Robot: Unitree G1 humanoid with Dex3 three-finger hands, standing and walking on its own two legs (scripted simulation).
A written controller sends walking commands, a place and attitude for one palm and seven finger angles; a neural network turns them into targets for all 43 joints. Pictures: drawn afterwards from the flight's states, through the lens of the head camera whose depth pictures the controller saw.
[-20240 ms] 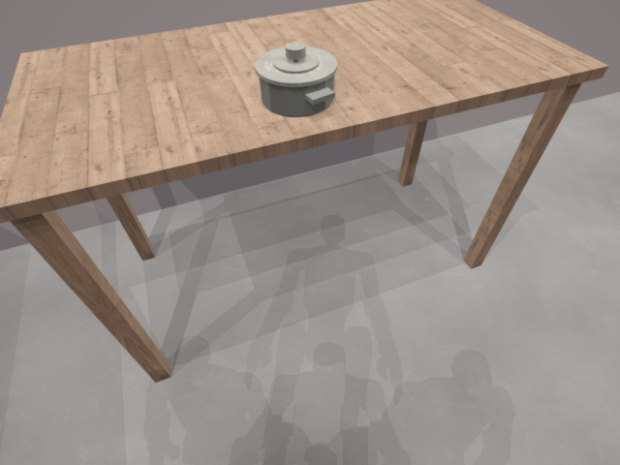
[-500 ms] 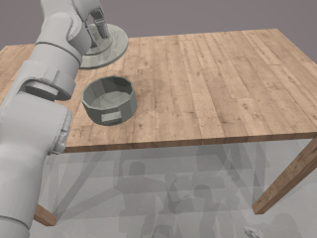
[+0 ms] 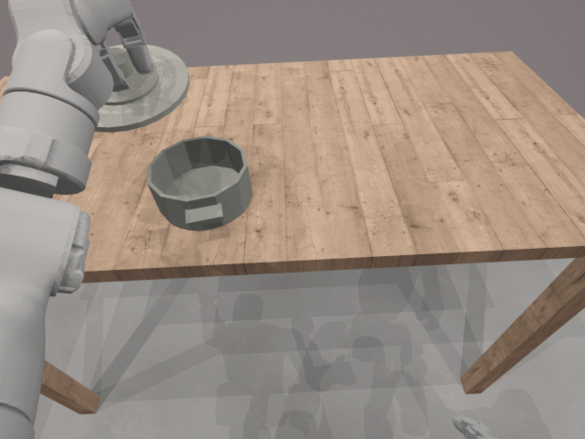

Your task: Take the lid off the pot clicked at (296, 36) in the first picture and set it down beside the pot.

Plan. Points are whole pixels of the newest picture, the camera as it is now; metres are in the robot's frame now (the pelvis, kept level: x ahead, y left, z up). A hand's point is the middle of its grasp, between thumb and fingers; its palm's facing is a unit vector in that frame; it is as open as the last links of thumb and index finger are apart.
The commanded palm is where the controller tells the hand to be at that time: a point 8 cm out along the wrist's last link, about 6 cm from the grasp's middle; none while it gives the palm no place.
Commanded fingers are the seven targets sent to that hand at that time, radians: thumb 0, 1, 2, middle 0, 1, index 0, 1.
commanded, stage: move the lid sideways beside the pot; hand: left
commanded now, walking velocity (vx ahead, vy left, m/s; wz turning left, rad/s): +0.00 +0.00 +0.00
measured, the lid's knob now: (114, 64) +0.49 +0.22 +0.29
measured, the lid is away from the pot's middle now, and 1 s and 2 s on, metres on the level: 0.07 0.18 0.22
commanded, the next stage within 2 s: lower the lid onto the table in 1.60 s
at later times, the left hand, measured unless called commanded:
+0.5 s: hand (49, 80) +0.44 +0.27 +0.29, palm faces -0.18 -0.12 -0.98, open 6.2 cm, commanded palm +0.43 +0.27 +0.37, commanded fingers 0.00 0.80 0.85 -0.83 -1.07 -0.93 -1.06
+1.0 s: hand (17, 78) +0.44 +0.31 +0.29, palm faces -0.18 -0.14 -0.97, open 6.2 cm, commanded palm +0.43 +0.32 +0.37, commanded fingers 0.00 0.80 0.85 -0.83 -1.07 -0.93 -1.06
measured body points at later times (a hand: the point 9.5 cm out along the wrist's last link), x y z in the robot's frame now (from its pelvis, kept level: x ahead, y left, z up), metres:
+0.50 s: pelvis -0.01 +0.01 +0.00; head +0.01 +0.00 +0.45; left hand +0.44 +0.27 +0.35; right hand +0.11 -0.25 -0.12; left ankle +0.03 +0.13 -0.74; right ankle -0.06 -0.13 -0.74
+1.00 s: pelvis -0.01 +0.01 +0.00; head +0.03 +0.00 +0.45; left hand +0.45 +0.32 +0.35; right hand +0.08 -0.26 -0.12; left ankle +0.03 +0.13 -0.74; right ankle -0.06 -0.13 -0.74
